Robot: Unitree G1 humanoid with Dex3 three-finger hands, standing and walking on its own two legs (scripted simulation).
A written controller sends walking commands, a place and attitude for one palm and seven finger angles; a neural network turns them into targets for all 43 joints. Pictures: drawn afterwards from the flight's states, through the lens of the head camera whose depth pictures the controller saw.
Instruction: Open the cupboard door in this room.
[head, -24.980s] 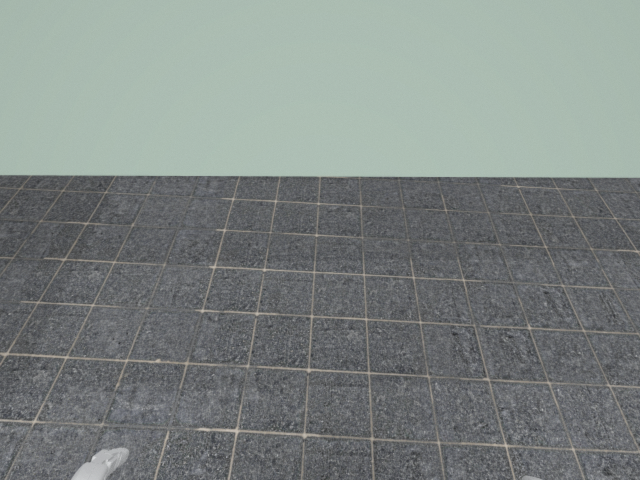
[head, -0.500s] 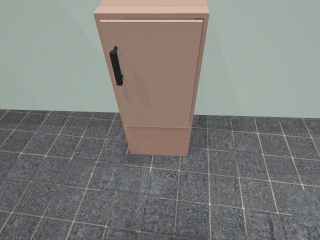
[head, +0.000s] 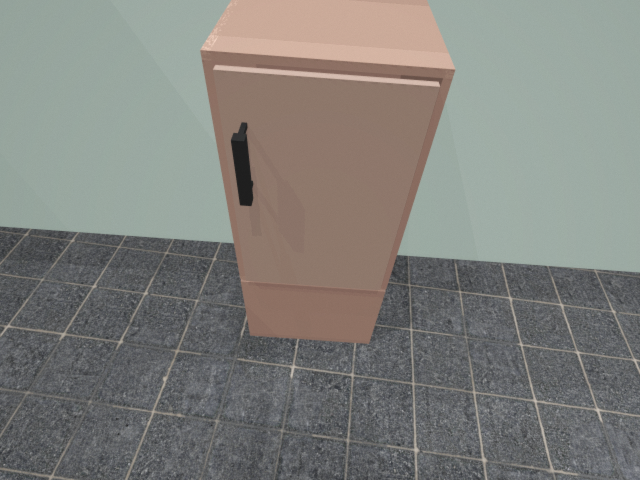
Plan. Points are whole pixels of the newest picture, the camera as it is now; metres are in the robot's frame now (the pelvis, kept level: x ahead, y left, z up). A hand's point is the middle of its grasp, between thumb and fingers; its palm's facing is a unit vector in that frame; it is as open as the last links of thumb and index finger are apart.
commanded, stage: take the last steps up to it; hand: left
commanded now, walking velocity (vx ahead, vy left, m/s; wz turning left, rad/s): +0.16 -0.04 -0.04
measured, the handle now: (245, 165) +0.64 +0.19 +0.01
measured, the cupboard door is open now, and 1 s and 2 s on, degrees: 0 0 0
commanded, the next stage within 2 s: come to a stop and stand still in 0.06 s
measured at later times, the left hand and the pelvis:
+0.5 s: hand (238, 476) +0.16 +0.12 -0.16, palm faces +0.06 -0.97 -0.24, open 7.2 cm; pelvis +0.06 -0.06 +0.00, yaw +1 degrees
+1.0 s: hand out of the picture +0.00 +0.22 -0.18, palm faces +0.05 -0.99 -0.15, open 7.4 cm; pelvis +0.03 +0.03 +0.01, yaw +1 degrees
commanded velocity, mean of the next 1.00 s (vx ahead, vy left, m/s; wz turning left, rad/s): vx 0.00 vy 0.00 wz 0.00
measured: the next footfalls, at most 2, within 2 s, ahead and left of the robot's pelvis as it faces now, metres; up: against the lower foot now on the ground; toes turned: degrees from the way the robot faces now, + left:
right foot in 0.24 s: +0.17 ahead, -0.15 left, +0.00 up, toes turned -9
left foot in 0.74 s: +0.08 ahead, +0.10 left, +0.00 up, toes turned +5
